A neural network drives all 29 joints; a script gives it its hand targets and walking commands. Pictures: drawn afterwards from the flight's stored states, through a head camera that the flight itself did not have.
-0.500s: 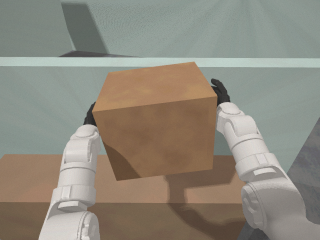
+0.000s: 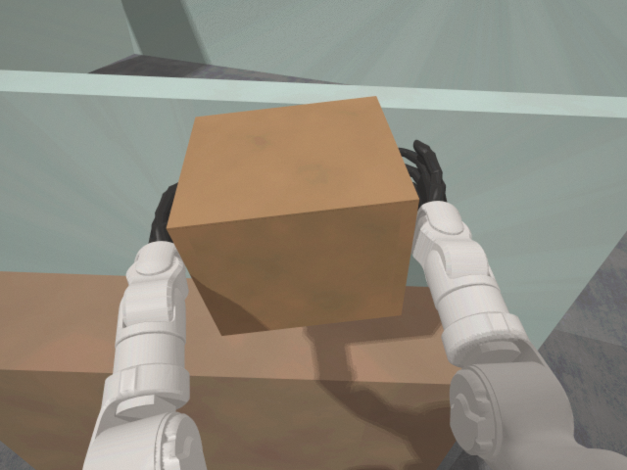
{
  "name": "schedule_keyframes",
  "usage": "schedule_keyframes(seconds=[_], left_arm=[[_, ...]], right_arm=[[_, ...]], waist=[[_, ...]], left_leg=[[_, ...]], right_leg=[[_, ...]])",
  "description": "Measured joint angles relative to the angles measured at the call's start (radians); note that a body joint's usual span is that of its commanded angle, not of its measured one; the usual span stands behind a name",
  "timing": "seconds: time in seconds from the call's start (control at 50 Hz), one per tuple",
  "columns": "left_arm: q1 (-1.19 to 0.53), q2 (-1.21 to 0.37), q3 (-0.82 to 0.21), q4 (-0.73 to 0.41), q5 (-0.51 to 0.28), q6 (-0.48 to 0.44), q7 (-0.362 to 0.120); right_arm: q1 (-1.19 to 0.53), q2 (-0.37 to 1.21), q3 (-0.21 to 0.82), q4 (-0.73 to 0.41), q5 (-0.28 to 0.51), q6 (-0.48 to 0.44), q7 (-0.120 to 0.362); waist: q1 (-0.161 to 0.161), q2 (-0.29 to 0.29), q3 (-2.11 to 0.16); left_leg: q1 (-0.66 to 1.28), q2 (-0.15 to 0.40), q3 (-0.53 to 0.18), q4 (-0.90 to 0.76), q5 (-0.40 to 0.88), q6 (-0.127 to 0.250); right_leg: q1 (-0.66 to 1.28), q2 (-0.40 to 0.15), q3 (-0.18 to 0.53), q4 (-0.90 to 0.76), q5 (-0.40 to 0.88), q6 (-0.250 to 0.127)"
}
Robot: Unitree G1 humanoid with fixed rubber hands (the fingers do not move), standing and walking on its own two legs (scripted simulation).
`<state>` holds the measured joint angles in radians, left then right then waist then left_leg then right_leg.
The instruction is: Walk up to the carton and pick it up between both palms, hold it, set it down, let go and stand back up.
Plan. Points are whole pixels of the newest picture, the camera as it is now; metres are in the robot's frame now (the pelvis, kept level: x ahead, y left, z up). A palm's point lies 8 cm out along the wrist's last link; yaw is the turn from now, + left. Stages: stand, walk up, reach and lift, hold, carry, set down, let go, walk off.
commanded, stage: set down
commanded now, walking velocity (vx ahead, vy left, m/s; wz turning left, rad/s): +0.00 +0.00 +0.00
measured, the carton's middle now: (298, 216) +0.42 +0.02 +0.16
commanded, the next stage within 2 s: none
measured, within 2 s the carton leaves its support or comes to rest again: neither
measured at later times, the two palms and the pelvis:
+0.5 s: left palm (179, 253) +0.40 +0.18 +0.12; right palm (423, 231) +0.40 -0.16 +0.15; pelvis +0.01 +0.00 +0.00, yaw +0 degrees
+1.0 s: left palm (189, 272) +0.40 +0.17 +0.08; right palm (420, 241) +0.41 -0.16 +0.13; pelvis +0.02 +0.00 +0.00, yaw +0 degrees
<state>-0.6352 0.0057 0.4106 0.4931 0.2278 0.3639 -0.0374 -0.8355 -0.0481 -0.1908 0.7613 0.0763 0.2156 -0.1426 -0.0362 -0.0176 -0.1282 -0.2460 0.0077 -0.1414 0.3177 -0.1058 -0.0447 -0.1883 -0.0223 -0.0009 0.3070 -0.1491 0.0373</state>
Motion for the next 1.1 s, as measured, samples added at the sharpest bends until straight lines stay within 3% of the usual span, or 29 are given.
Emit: schedule_keyframes(seconds=[0.18,0.34,0.5,1.1], left_arm=[[0.024,0.016,-0.048,0.000,-0.007,-0.029,0.003],[0.038,0.020,-0.065,0.001,-0.018,-0.037,0.007],[0.039,0.023,-0.064,0.062,-0.018,-0.104,0.008],[0.038,0.035,-0.049,0.326,-0.052,-0.364,0.021]], right_arm=[[0.089,0.006,0.027,0.000,0.000,-0.102,-0.008],[0.121,0.006,0.043,-0.001,0.000,-0.131,-0.016],[0.121,0.006,0.038,0.000,-0.005,-0.142,-0.014],[0.158,0.099,-0.155,0.012,-0.230,-0.232,0.060]], waist=[[-0.002,-0.003,0.027],[-0.009,-0.004,0.032],[-0.005,-0.004,0.032],[-0.002,-0.004,0.056]], left_leg=[[0.000,0.001,0.000,-0.006,-0.010,-0.001],[0.000,0.001,0.000,-0.006,-0.012,-0.001],[0.000,0.001,0.000,-0.006,-0.012,-0.001],[0.000,0.001,0.000,-0.006,-0.027,-0.001]], right_leg=[[0.009,0.000,-0.001,-0.024,0.000,0.000],[0.012,0.000,-0.001,-0.029,0.000,0.000],[0.012,0.000,-0.001,-0.029,0.000,0.000],[0.012,0.000,-0.002,-0.029,-0.015,0.000]])
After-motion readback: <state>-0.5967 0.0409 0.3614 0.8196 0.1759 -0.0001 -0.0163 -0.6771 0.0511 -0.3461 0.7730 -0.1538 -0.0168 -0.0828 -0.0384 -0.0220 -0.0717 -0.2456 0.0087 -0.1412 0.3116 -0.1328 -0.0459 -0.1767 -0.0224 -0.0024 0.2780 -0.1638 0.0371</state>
